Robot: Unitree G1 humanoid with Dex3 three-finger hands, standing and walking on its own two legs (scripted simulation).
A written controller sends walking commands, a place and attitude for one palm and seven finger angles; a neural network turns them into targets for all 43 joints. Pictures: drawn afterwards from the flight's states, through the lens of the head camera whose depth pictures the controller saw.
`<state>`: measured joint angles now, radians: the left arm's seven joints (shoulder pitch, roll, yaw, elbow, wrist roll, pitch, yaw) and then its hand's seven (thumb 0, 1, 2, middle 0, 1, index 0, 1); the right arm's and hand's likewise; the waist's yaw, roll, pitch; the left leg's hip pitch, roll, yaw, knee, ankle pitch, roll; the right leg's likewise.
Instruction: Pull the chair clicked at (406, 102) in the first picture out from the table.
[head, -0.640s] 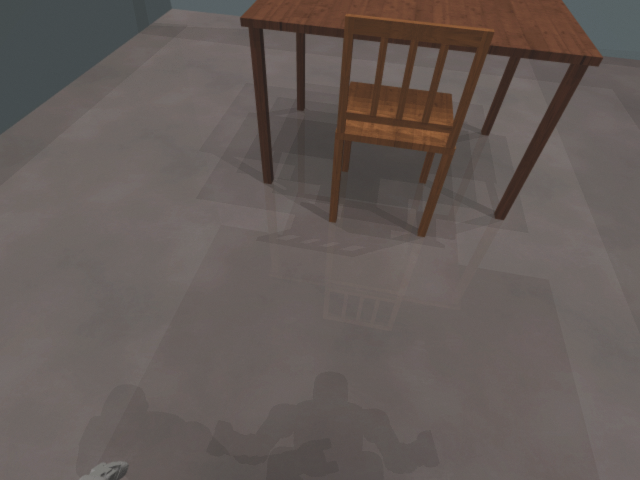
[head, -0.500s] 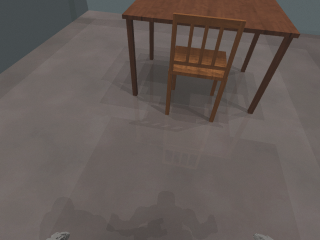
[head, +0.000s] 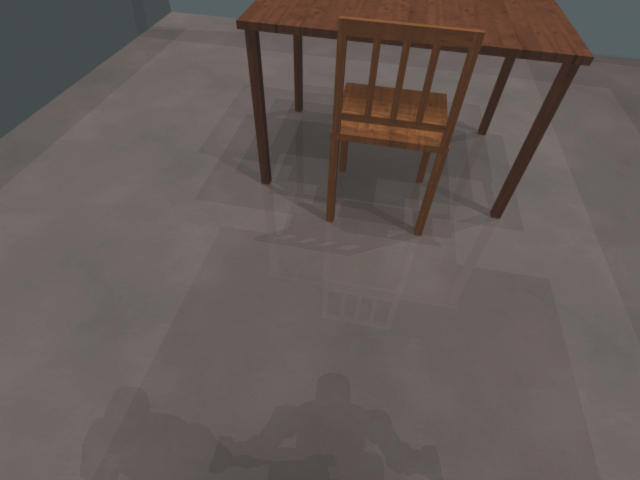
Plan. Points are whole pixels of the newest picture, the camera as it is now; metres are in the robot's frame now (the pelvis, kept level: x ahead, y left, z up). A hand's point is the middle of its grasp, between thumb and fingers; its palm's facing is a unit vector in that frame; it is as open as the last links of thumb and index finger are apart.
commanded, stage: stand and wait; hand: left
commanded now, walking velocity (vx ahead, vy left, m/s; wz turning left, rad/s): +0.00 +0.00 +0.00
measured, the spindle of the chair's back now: (399, 82) +1.28 -0.19 -0.10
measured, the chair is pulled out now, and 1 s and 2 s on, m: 0.00 0.00 0.00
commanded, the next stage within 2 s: look at it before walking up in 0.18 s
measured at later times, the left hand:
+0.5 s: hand out of the picture +0.07 +0.24 -0.16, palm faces -0.04 -0.95 -0.32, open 7.4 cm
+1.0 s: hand out of the picture +0.07 +0.24 -0.16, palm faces -0.03 -0.94 -0.33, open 7.4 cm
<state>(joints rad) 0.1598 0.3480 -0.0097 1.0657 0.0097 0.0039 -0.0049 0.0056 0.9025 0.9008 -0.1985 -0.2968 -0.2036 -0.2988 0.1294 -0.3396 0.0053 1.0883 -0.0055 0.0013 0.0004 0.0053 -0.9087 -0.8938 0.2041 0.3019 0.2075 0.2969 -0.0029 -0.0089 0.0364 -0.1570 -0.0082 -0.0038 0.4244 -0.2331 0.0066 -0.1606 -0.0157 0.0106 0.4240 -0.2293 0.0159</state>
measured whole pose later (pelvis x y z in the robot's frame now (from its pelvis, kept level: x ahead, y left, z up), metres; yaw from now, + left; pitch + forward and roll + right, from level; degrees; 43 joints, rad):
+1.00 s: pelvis +0.00 -0.01 +0.00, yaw -1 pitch -2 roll +0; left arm 0.15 0.34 0.00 1.08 0.01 0.01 0.00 0.00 0.90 0.90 -0.20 -0.30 -0.20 -0.30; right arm 0.11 -0.32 0.01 1.10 0.00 0.00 -0.01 0.00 -0.91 -0.89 0.20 0.30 0.21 0.30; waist 0.01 -0.01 0.04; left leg -0.14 0.01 0.01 0.38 -0.22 -0.01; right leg -0.15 0.00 0.02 0.39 -0.21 0.00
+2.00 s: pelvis +0.26 -0.03 -0.01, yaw -32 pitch -2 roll -2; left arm 0.33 0.26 0.09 1.01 0.03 0.00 -0.02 0.01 0.91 0.90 -0.19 -0.30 -0.20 -0.30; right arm 0.18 -0.13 -0.01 0.93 -0.02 -0.07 -0.01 0.00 -0.91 -0.89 0.20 0.30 0.21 0.30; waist 0.04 -0.06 0.05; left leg -0.27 0.06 0.19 0.57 -0.28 0.06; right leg -0.44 0.01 0.01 1.28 -0.34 -0.01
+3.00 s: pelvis +0.61 -0.19 -0.02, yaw -68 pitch +0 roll -2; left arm 0.27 0.29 0.10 0.95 0.01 0.04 0.00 0.00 0.91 0.90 -0.19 -0.30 -0.20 -0.30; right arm 0.07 -0.17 0.00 0.85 -0.02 -0.01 -0.01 0.00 -0.92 -0.89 0.20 0.30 0.21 0.30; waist 0.07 -0.06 0.09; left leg -0.37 0.13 0.16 0.65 -0.27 0.01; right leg -0.39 0.03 0.04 1.13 -0.57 0.04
